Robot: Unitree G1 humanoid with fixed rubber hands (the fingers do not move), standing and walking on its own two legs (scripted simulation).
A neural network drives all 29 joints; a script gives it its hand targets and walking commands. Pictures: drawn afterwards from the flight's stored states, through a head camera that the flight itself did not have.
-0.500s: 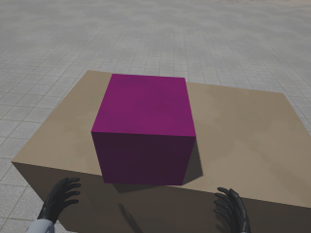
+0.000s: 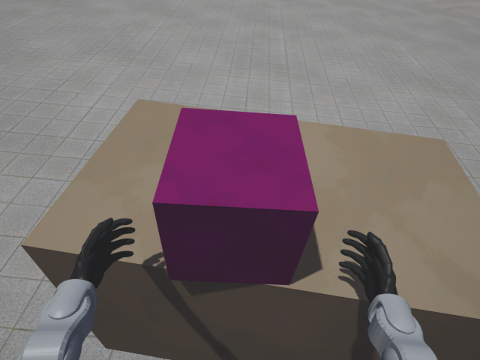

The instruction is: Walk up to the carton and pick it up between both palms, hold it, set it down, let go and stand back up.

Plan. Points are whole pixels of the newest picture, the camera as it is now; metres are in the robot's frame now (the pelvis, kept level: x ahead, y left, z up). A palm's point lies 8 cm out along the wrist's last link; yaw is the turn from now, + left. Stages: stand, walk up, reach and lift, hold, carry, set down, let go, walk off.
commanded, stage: reach and lift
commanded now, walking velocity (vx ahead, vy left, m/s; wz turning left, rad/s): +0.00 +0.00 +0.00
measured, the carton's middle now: (234, 195) +0.44 +0.04 +0.03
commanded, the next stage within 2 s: none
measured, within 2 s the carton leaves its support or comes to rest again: neither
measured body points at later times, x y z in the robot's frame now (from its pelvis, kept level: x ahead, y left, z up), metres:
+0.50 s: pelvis -0.02 +0.00 +0.00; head -0.01 +0.01 +0.45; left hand +0.33 +0.25 +0.10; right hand +0.34 -0.21 +0.10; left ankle -0.02 +0.08 -0.75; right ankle -0.01 -0.09 -0.75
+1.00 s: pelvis -0.02 -0.01 +0.00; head -0.01 +0.00 +0.45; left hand +0.40 +0.24 +0.16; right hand +0.41 -0.20 +0.15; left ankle -0.02 +0.08 -0.75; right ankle -0.01 -0.09 -0.75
